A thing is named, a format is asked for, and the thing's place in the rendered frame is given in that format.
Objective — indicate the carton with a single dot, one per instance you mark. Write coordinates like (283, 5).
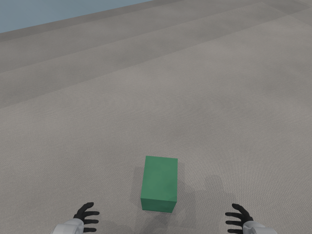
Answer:
(159, 186)

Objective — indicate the right robot hand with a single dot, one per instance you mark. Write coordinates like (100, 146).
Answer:
(244, 216)

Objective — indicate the robot right forearm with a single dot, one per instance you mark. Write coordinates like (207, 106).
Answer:
(253, 227)

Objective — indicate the robot left forearm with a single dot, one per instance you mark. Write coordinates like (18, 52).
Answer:
(71, 226)

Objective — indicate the left robot hand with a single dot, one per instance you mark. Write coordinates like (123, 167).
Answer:
(81, 214)

